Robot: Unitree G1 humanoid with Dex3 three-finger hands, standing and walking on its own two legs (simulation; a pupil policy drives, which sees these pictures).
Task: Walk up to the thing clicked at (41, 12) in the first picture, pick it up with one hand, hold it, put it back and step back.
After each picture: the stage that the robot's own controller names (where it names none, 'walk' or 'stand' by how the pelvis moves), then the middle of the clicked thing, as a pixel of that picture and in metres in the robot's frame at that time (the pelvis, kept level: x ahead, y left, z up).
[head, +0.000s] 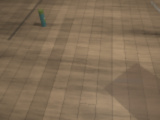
stand; (42, 18) +1.95 +0.60 -0.66
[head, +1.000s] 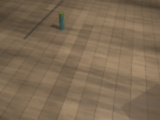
walk; (61, 21) +1.86 +0.28 -0.63
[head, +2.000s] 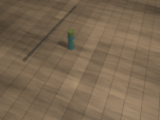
walk; (71, 40) +1.30 +0.14 -0.63
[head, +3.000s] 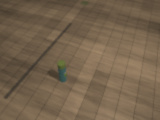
walk; (62, 71) +0.90 +0.20 -0.64
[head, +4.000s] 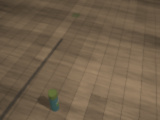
walk; (53, 100) +0.64 +0.21 -0.64
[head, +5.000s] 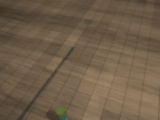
stand; (62, 117) +0.52 +0.20 -0.64
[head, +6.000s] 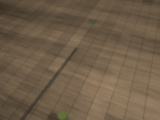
stand; out of the picture +0.48 +0.18 -0.65
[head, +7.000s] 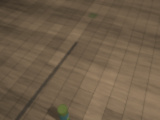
stand; (64, 115) +0.49 +0.17 -0.64
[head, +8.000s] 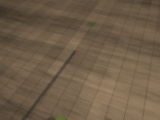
stand; out of the picture +0.46 +0.19 -0.65
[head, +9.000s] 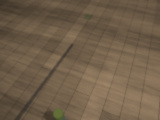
stand; (60, 119) +0.46 +0.20 -0.65
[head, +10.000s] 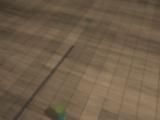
stand; (61, 115) +0.52 +0.18 -0.65
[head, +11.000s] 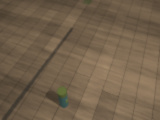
stand; (63, 98) +0.57 +0.14 -0.64
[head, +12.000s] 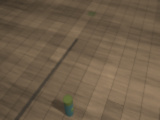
stand; (68, 106) +0.56 +0.14 -0.65
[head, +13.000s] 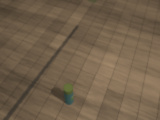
stand; (68, 94) +0.58 +0.09 -0.63
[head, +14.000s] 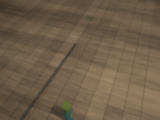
stand; (68, 112) +0.54 +0.14 -0.66
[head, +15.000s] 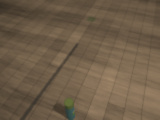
stand; (70, 109) +0.58 +0.13 -0.66
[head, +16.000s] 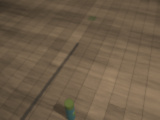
stand; (70, 110) +0.57 +0.13 -0.66
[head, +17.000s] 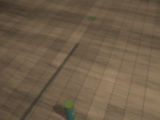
go down; (69, 111) +0.56 +0.13 -0.66
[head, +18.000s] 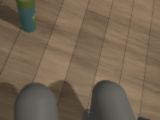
go down; (27, 13) +0.65 +0.21 -0.25
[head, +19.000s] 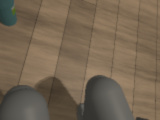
close in; (4, 3) +0.64 +0.24 -0.22
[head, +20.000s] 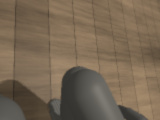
close in; out of the picture +0.62 +0.30 -0.17
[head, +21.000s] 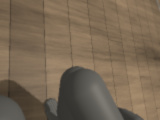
close; out of the picture +0.62 +0.31 -0.18
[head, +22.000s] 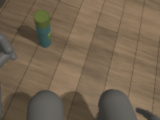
hold; (43, 31) +0.65 +0.20 -0.28
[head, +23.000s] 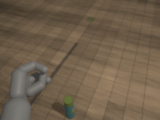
close; (69, 107) +0.60 +0.11 -0.60
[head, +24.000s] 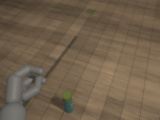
hold; (68, 102) +0.60 +0.13 -0.61
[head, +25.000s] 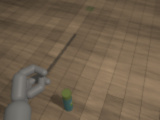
crouch; (67, 100) +0.60 +0.12 -0.60
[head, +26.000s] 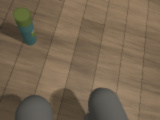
crouch; (26, 29) +0.65 +0.19 -0.31
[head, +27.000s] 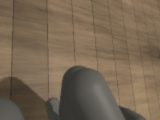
lower; out of the picture +0.62 +0.30 -0.18
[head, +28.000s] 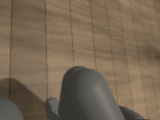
lower; out of the picture +0.62 +0.31 -0.18
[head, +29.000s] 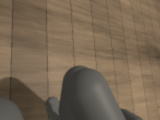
lower; out of the picture +0.62 +0.31 -0.18
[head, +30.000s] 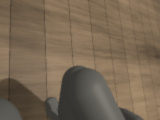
lower; out of the picture +0.62 +0.31 -0.18
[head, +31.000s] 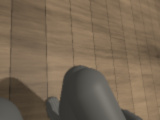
loosen; out of the picture +0.62 +0.31 -0.18
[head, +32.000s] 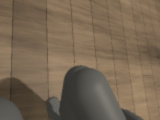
withdraw; out of the picture +0.62 +0.31 -0.18
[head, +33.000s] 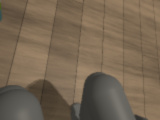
stand; out of the picture +0.64 +0.27 -0.19
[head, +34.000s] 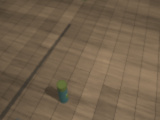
stand; (62, 92) +0.61 +0.13 -0.56
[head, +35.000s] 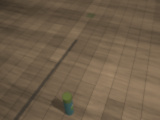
stand; (68, 104) +0.61 +0.13 -0.60
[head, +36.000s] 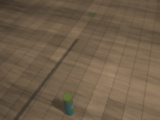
stand; (68, 104) +0.60 +0.13 -0.60
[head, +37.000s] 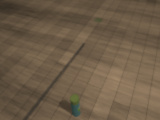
stand; (75, 106) +0.62 +0.11 -0.65
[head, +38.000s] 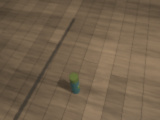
walk; (74, 84) +0.65 +0.08 -0.63
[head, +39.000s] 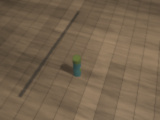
walk; (77, 66) +0.83 +0.07 -0.63
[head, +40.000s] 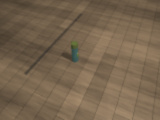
stand; (74, 52) +1.16 +0.07 -0.64
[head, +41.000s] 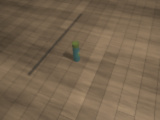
stand; (76, 51) +1.18 +0.13 -0.65
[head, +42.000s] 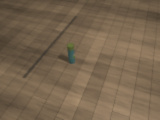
stand; (71, 53) +1.19 +0.14 -0.66
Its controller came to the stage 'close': yes
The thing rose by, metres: 0.00
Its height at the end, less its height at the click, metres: +0.00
